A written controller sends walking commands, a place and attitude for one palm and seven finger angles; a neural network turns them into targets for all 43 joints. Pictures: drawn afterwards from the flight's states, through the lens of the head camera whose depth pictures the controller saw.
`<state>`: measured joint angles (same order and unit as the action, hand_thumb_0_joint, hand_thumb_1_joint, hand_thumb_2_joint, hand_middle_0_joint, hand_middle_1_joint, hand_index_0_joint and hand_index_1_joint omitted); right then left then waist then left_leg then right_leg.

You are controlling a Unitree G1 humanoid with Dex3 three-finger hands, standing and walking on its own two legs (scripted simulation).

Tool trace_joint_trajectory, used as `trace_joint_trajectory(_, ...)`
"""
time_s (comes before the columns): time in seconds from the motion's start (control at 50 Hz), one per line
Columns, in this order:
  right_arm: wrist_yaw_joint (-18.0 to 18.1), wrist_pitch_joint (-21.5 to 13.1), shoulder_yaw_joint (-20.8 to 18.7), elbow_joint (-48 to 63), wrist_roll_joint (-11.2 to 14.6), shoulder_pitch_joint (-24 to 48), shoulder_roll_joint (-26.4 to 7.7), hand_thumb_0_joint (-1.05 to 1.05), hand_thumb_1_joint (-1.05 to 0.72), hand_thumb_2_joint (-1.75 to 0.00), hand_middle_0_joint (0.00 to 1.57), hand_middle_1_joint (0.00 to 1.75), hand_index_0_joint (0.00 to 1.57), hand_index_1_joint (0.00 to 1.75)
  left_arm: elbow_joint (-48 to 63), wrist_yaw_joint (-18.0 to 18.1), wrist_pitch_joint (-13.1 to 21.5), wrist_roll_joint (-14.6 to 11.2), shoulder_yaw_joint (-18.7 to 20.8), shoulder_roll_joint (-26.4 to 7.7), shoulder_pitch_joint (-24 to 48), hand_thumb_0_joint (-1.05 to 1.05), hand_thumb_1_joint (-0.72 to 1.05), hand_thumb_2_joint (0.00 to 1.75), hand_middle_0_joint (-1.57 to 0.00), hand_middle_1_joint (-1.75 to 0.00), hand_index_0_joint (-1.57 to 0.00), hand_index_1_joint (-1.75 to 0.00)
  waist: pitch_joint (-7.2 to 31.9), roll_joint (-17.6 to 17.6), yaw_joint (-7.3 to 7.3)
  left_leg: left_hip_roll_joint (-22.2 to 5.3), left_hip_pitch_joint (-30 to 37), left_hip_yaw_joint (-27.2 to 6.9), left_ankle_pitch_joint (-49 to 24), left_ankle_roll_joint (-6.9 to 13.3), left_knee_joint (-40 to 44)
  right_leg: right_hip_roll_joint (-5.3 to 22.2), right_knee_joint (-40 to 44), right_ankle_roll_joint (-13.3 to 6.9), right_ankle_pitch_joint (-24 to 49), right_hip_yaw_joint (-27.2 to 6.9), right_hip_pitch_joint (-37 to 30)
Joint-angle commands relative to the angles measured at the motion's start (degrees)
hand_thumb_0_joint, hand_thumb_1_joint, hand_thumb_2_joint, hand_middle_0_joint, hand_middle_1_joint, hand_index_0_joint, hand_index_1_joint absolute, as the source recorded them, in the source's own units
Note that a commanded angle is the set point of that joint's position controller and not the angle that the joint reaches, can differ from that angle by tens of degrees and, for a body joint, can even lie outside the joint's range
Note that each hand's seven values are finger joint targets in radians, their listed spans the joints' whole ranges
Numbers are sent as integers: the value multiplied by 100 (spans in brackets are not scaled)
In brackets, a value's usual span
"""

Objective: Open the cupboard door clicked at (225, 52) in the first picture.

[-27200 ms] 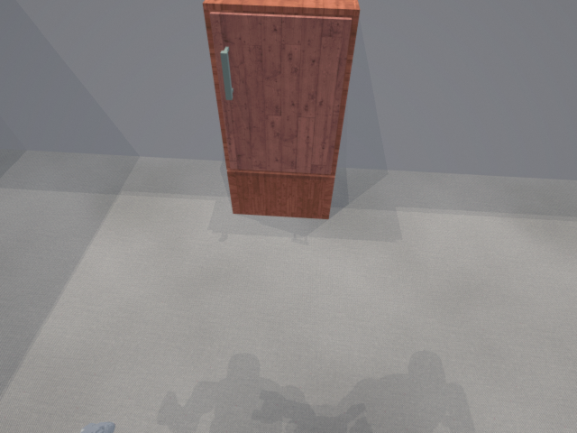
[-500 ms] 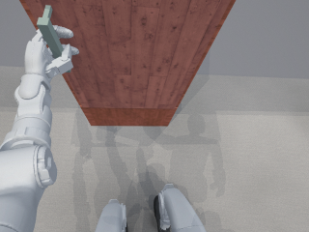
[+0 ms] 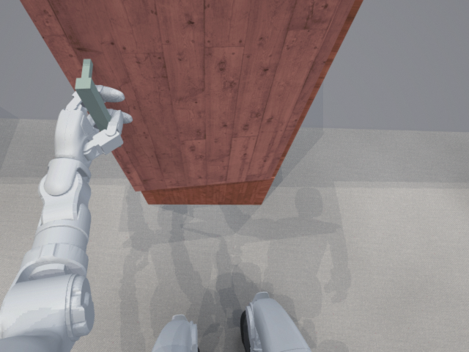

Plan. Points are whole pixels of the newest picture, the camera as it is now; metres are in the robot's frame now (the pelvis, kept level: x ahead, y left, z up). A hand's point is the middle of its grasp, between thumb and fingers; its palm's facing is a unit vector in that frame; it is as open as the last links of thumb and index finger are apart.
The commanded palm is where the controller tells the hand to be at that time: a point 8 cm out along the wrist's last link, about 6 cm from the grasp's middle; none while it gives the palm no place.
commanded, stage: pull the door open along its arc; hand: left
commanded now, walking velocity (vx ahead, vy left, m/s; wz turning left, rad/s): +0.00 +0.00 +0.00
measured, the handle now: (102, 107) +0.52 +0.19 +0.04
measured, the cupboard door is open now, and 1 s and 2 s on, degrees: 6 42 44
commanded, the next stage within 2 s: open thumb and fingers to let go in 0.62 s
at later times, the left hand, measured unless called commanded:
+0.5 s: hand (164, 221) +0.32 +0.08 +0.04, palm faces +0.39 -0.92 +0.03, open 5.5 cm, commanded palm +0.25 +0.11 +0.04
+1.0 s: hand (195, 253) +0.27 +0.04 +0.04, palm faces +0.37 -0.93 -0.01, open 7.5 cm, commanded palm +0.22 +0.09 +0.04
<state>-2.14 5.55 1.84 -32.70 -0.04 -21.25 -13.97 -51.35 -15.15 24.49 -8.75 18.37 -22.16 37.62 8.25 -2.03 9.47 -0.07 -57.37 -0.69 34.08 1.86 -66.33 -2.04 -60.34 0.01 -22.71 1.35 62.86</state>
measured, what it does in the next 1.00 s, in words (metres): shifts its weight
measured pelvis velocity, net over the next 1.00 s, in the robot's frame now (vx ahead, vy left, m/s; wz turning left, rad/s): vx -0.02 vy -0.05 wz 0.09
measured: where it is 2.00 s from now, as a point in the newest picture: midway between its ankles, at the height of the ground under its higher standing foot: outside the picture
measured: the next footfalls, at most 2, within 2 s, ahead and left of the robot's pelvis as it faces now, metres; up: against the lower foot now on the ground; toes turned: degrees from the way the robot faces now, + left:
none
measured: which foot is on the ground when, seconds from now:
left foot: down 0.00-1.00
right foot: down 0.00-1.00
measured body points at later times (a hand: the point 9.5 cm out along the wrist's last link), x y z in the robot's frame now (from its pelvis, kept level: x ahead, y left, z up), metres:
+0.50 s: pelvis -0.01 -0.02 +0.00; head +0.07 -0.01 +0.45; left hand +0.29 +0.13 +0.04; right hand +0.19 -0.22 -0.10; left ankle -0.04 +0.09 -0.65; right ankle +0.05 -0.12 -0.65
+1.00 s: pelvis -0.02 -0.05 +0.00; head +0.05 -0.06 +0.44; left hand +0.24 +0.09 +0.04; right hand +0.18 -0.25 -0.11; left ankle -0.04 +0.09 -0.65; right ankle +0.05 -0.12 -0.65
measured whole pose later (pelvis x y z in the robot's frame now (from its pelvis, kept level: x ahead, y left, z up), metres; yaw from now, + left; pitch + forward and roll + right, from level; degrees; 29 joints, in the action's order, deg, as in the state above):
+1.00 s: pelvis -0.02 -0.05 +0.00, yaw +5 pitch +16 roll +1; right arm -0.5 -2.9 0.0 -33.5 -4.3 -9.5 -10.1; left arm -11.4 29.6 21.5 5.9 -12.4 4.9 -6.3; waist 9.6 -0.9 0.8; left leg 1.7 -49.9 -4.3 32.9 -2.3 -66.4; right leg 0.2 -65.1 -4.0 -25.5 4.8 56.2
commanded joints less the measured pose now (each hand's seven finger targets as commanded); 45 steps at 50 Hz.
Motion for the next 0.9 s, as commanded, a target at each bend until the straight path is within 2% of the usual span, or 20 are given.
trace_joint_trajectory(0.0,63,-209,-432,655,91,-415,-921,0,-90,-90,20,30,20,30,1877,-11,371,-203,7,-844,148,0,90,90,-40,-135,-40,-135,2917,-235,-506,34,1024,-46,-3354,-144,977,25,339,-156,2630,13,-3106)
trace_joint_trajectory(0.04,60,-252,-457,669,100,-289,-887,0,-90,-90,20,30,20,30,2207,45,383,-262,-180,-538,-161,0,90,90,-40,-135,-40,-135,2686,-79,-481,30,1063,-28,-3266,-150,1003,33,369,-130,2544,41,-3022)
trace_joint_trajectory(0.06,54,-336,-470,720,55,-135,-739,0,-90,-90,20,30,20,30,2592,751,428,-636,395,-247,-288,0,90,90,-40,-135,-40,-135,2602,-147,-802,49,924,19,-3129,-230,1054,9,384,-139,2399,106,-3031)
trace_joint_trajectory(0.08,18,-405,-457,722,26,-35,-700,0,-90,-90,20,30,20,30,2753,1183,440,-522,29,183,-689,0,90,90,-40,-135,-40,-135,2528,-363,-826,54,1028,9,-3135,-297,1088,4,377,-165,2261,152,-2904)
trace_joint_trajectory(0.12,-38,-467,-489,653,-71,40,-651,0,-90,-90,20,30,20,30,3032,1917,514,-276,-253,641,-1007,0,90,90,-40,-135,-40,-135,2422,-20,-760,19,1077,16,-3215,-359,1050,29,298,-151,2261,197,-2785)
trace_joint_trajectory(0.14,-77,-482,-493,666,-123,95,-619,0,-90,-90,20,30,20,30,3235,2259,554,-83,-437,847,-1147,0,90,90,-40,-135,-40,-135,2410,-109,-802,29,1078,23,-3155,-382,1051,46,265,-169,2213,197,-2766)
trace_joint_trajectory(0.16,-97,-486,-499,647,-178,142,-607,0,-90,-90,20,30,20,30,3394,2547,592,175,-681,988,-1131,0,90,90,-40,-135,-40,-135,2398,-128,-761,24,1122,18,-3173,-397,1024,69,225,-182,2218,184,-2716)
trace_joint_trajectory(0.2,-129,-489,-536,655,-264,230,-553,0,-90,-90,20,30,20,30,3617,2993,633,606,-1113,1338,-1301,0,90,90,-40,-135,-40,-135,2350,-109,-738,39,1191,19,-3079,-377,979,76,229,-193,2170,179,-2654)
trace_joint_trajectory(0.24,-132,-491,-533,671,-320,387,-507,0,-90,-90,20,30,20,30,3712,3387,603,872,-1587,1831,-1419,0,90,90,-40,-135,-40,-135,2213,101,-674,60,1165,-2,-2782,-353,994,93,278,-194,2014,201,-2622)
trace_joint_trajectory(0.34,-77,-574,-536,731,-378,796,-392,0,-90,-90,20,30,20,30,4222,4137,485,1250,-2351,2609,-1917,0,90,90,-40,-135,-40,-135,2234,240,-720,105,1248,-50,-2379,-312,1074,136,393,-208,1728,214,-2730)
trace_joint_trajectory(0.38,-50,-616,-517,736,-394,883,-371,0,-90,-90,20,30,20,30,4226,4282,404,1410,-2681,2811,-2164,0,90,90,-40,-135,-40,-135,2042,441,-654,128,1179,-75,-2118,-265,1090,147,486,-209,1580,201,-2728)
trace_joint_trajectory(0.52,-7,-862,-452,829,-409,1266,-185,0,-90,-90,20,30,20,30,4852,4485,261,1813,-3597,3367,-3271,0,90,90,-40,-135,-40,-135,1833,426,-707,180,1079,-54,-1645,-199,1042,223,596,-231,1224,107,-2743)
trace_joint_trajectory(0.58,30,-943,-409,912,-405,1346,-153,0,-90,-90,20,30,20,30,5129,4505,175,1888,-3568,3221,-4002,0,90,90,-40,-135,-40,-135,1744,608,-822,220,917,-82,-1488,-199,1048,240,642,-246,1075,47,-2887)
trace_joint_trajectory(0.6,38,-974,-389,934,-396,1437,-112,0,-90,-90,20,30,20,30,5318,4492,162,1867,-3633,3252,-4167,0,90,90,-40,-135,-40,-135,1742,427,-835,229,919,-44,-1424,-198,1025,259,667,-237,1042,-8,-2880)
trace_joint_trajectory(0.64,57,-1018,-350,983,-378,1475,-82,0,-90,-90,20,30,20,30,5484,4487,90,1759,-3603,3234,-4564,0,90,90,-40,-135,-40,-135,1542,526,-852,244,853,-54,-1353,-209,1038,267,727,-231,980,-19,-2922)
trace_joint_trajectory(0.68,111,-1042,-314,940,-386,1534,-79,0,-90,-90,20,30,20,30,5530,4553,37,1732,-3538,3164,-4110,0,90,90,-40,-135,-40,-135,1397,548,-780,261,707,-87,-1131,-205,940,298,768,-207,664,-103,-2752)
trace_joint_trajectory(0.7,150,-1054,-316,847,-413,1579,-102,0,-90,-90,20,30,20,30,5482,4635,53,1746,-3416,3019,-3478,0,90,90,-40,-135,-40,-135,1325,513,-675,251,657,-113,-1013,-201,845,325,768,-183,474,-168,-2551)
trace_joint_trajectory(0.74,182,-1087,-318,784,-428,1620,-67,0,-90,-90,20,30,20,30,5172,4700,72,1767,-3301,3025,-3564,0,76,84,-39,-134,-39,-134,1343,538,-756,277,562,-100,-869,-213,798,338,789,-178,191,-245,-2513)
trace_joint_trajectory(0.8,199,-1131,-353,770,-423,1547,-62,0,-90,-90,20,30,20,30,5142,4660,87,1729,-3251,3008,-3577,0,55,75,-38,-131,-38,-131,1606,747,-783,303,482,-77,-942,-209,760,389,823,-148,355,-373,-2822)
trace_joint_trajectory(0.88,216,-1139,-369,811,-401,1507,-77,0,-90,-90,20,30,20,30,5280,4530,78,1655,-3196,2904,-3727,0,27,63,-35,-128,-35,-128,1805,733,-818,316,437,-46,-1016,-207,735,441,882,-129,571,-514,-3112)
